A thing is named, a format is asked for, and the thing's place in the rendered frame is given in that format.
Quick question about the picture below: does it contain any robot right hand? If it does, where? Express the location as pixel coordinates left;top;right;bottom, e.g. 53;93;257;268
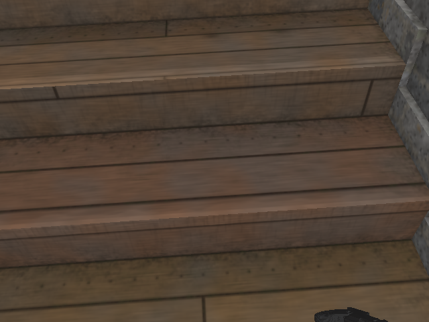
314;307;388;322

